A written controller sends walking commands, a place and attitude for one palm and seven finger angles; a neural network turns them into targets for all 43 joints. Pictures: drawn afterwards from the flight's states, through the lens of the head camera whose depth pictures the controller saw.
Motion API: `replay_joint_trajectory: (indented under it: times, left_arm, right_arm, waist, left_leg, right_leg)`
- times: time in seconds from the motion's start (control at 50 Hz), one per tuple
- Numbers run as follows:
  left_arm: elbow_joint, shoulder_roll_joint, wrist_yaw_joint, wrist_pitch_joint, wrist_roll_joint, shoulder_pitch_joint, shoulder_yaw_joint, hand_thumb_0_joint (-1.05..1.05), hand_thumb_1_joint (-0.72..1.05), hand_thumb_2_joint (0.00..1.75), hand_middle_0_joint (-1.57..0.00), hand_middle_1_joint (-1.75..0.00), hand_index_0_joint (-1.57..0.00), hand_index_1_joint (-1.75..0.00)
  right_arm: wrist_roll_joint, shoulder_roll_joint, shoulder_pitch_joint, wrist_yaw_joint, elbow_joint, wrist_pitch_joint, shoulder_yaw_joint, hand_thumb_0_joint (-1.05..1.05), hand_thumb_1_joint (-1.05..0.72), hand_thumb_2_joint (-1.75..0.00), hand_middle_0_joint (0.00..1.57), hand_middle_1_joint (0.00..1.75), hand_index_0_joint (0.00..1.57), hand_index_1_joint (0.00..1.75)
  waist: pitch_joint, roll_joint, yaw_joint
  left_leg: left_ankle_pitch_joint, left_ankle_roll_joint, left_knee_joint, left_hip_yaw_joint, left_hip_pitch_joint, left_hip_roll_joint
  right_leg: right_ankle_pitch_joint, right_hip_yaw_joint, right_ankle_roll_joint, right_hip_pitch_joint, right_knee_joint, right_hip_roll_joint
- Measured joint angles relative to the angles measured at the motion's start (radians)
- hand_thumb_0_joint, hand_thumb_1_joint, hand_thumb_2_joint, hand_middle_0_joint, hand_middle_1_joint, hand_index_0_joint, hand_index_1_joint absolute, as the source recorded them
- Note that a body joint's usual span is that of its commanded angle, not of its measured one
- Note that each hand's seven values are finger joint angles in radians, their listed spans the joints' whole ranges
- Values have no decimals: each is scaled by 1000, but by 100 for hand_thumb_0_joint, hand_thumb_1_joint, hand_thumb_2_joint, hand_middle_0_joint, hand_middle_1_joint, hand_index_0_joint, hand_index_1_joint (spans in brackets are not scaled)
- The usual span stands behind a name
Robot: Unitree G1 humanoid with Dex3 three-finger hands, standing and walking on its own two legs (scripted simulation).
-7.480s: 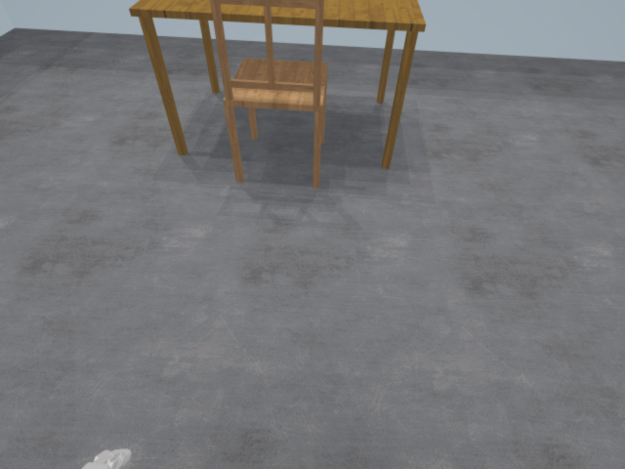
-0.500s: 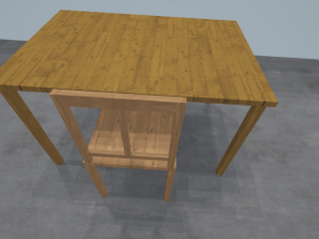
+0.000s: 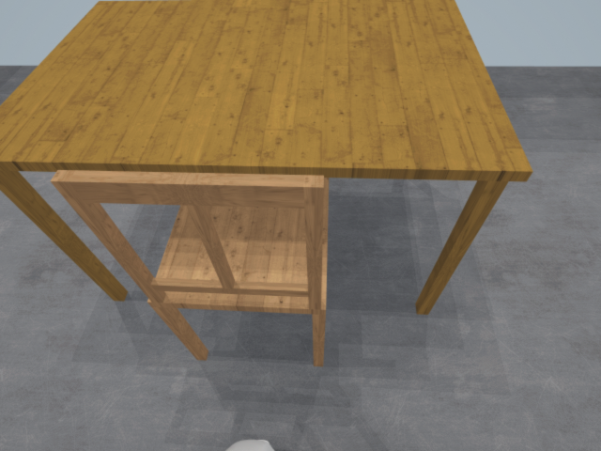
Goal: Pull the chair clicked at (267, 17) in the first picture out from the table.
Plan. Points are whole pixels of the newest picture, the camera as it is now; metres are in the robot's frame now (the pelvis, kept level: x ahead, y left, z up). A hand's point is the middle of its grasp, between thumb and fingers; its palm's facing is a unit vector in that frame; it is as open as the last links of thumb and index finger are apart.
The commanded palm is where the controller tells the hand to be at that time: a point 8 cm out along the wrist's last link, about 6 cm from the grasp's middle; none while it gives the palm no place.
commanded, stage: come to a stop and stand still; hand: left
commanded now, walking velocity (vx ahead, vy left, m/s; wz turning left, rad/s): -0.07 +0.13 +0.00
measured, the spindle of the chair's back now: (214, 249) +0.45 +0.21 -0.09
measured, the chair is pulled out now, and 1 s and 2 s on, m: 0.00 0.00 0.00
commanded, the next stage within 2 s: look again from close up in 2.00 s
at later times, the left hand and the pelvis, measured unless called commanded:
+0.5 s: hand out of the picture +0.06 +0.26 -0.17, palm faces -0.02 -0.97 -0.25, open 7.4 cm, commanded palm none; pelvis -0.01 +0.06 +0.00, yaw -2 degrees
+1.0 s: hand out of the picture -0.01 +0.25 -0.17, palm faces -0.04 -0.99 -0.15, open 7.3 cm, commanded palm none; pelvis -0.02 +0.10 +0.01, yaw -4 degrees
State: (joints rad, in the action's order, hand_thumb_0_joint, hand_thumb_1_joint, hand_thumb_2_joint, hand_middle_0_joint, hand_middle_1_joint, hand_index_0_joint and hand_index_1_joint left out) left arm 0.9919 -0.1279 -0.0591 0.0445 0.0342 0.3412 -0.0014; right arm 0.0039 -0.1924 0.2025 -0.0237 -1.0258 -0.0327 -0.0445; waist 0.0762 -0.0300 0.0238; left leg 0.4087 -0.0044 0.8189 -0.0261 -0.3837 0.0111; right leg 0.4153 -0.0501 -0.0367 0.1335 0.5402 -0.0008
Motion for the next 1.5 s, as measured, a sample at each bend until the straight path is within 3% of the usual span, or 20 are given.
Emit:
replay_joint_trajectory:
  times: [0.1,0.18,0.26,0.32,0.48,0.64,0.76,0.8,0.86,0.9,0.98,1.04,1.1,1.14,1.18,1.24,1.28,1.38,1.46,1.5]
  left_arm:
    - [-45,-7,-2,-36,9,0,-10,0,91,90,-20,-30,-20,-30]
    - [-72,-42,0,-60,5,-8,-18,0,91,90,-20,-30,-20,-30]
    - [-90,-87,6,-77,-13,-49,-30,0,91,90,-20,-30,-20,-30]
    - [-101,-102,11,-86,-14,-93,-33,0,91,90,-20,-30,-20,-30]
    - [-115,-94,25,-89,-3,-98,-22,0,91,90,-19,-30,-20,-30]
    - [-54,-56,22,-83,-8,-40,-11,0,91,90,-19,-30,-20,-30]
    - [-10,-22,20,-74,-16,9,-1,0,91,90,-20,-30,-20,-30]
    - [9,-21,20,-74,-20,7,1,0,91,90,-20,-30,-20,-30]
    - [27,-24,19,-74,-22,-6,0,0,91,90,-20,-30,-20,-30]
    - [33,-24,19,-76,-19,-19,0,0,91,90,-20,-30,-20,-30]
    - [37,-9,21,-73,-12,-21,-5,0,91,90,-20,-30,-20,-30]
    - [36,0,20,-55,-15,26,-16,0,91,90,-20,-30,-20,-30]
    - [61,-5,9,-59,-12,54,-27,0,91,90,-20,-30,-20,-30]
    - [90,-14,4,-78,-12,60,-31,0,91,90,-20,-30,-20,-30]
    - [109,-28,4,-86,-11,58,-32,0,91,90,-20,-30,-20,-30]
    - [109,-38,9,-85,-17,12,-28,0,91,90,-19,-30,-19,-30]
    - [97,-33,13,-83,-17,-17,-23,0,91,90,-19,-30,-19,-30]
    - [70,-15,18,-71,-10,-43,-25,0,91,90,-19,-30,-20,-30]
    - [62,-11,17,-62,-13,-5,-31,0,91,90,-20,-30,-20,-30]
    - [67,-16,14,-60,-13,21,-38,0,91,90,-20,-30,-20,-30]
  right_arm:
    - [0,-16,-111,7,83,-19,-16,2,-92,-90,20,29,20,30]
    - [1,-8,-162,15,148,0,-11,1,-92,-90,20,29,20,30]
    - [8,10,-163,20,181,26,4,1,-92,-90,20,29,20,30]
    - [11,21,-142,19,181,19,19,1,-91,-90,20,29,20,30]
    - [13,37,-52,28,130,-1,34,1,-91,-90,20,29,20,30]
    - [5,18,37,19,49,0,15,0,-92,-90,20,30,21,30]
    - [7,9,104,19,-12,-11,10,1,-92,-90,20,29,20,30]
    - [6,16,123,18,-30,-5,15,1,-92,-90,20,29,20,30]
    - [6,37,143,17,-56,2,26,1,-91,-90,20,29,20,30]
    - [5,52,147,14,-68,2,30,1,-91,-90,20,29,20,30]
    - [2,61,133,5,-79,-3,23,1,-91,-90,20,29,20,30]
    - [0,51,109,6,-82,-15,14,1,-91,-90,20,29,20,30]
    - [-3,44,67,5,-72,-18,1,1,-92,-90,20,29,20,30]
    - [-2,37,64,7,-63,-14,-10,2,-93,-90,20,29,21,30]
    - [-5,39,71,12,-52,1,-7,2,-93,-90,20,29,20,30]
    - [3,50,69,4,-52,27,10,1,-93,-90,20,29,20,30]
    - [6,55,64,-5,-55,32,21,1,-93,-90,20,29,20,30]
    - [1,59,63,-13,-67,15,26,1,-93,-90,20,29,20,30]
    - [1,43,52,-9,-73,-3,12,2,-94,-90,20,29,21,30]
    - [-2,41,43,-9,-67,-7,5,2,-93,-90,20,30,21,30]
  waist:
    - [36,15,13]
    - [53,38,7]
    - [66,75,11]
    - [64,85,15]
    - [2,47,-10]
    - [-32,33,-40]
    - [-36,8,-53]
    - [-28,16,-58]
    - [-25,48,-57]
    - [-29,67,-53]
    - [-40,59,-41]
    - [-56,29,-23]
    - [-40,9,-22]
    - [-39,-5,-31]
    - [-43,7,-41]
    - [-21,55,-26]
    - [-12,63,-15]
    - [-32,50,-12]
    - [-58,34,-7]
    - [-62,47,-4]
  left_leg:
    - [-24,10,80,-14,-76,21]
    - [-147,-3,-85,-40,-37,34]
    - [-131,-102,-118,-67,5,51]
    - [-149,-114,-162,-80,25,63]
    - [-240,-140,-312,-93,48,74]
    - [-291,-124,-400,-121,65,76]
    - [-210,-23,-318,-86,40,55]
    - [-246,-45,-303,-84,45,49]
    - [-240,-134,-310,-95,65,62]
    - [-253,-148,-343,-104,76,76]
    - [-316,-74,-474,-109,120,101]
    - [-350,-26,-540,-111,142,112]
    - [-195,29,-322,-88,54,106]
    - [-122,29,-163,-38,26,68]
    - [-123,20,-188,-12,67,29]
    - [-146,-106,-225,-46,87,65]
    - [-182,-142,-279,-62,106,79]
    - [-285,-71,-475,-58,173,107]
    - [-334,-82,-567,-66,202,121]
    - [-339,-34,-583,-80,203,138]
  right_leg:
    - [17,12,9,-16,17,3]
    - [52,8,26,-12,80,12]
    - [139,52,36,115,396,17]
    - [125,71,46,204,526,21]
    - [61,43,45,196,313,50]
    - [-79,21,35,45,-27,30]
    - [-102,8,46,13,-70,4]
    - [-91,7,53,6,-50,-2]
    - [-71,16,59,5,-20,7]
    - [-33,24,44,26,16,20]
    - [38,22,28,66,112,32]
    - [15,-18,22,5,-40,30]
    - [-135,-26,28,-12,-97,29]
    - [-118,-40,45,-15,-76,16]
    - [-85,-39,66,1,-30,16]
    - [-22,-2,59,40,52,45]
    - [28,35,51,81,142,40]
    - [17,59,54,116,237,28]
    - [18,16,48,46,84,24]
    - [-7,-4,38,-10,-56,29]
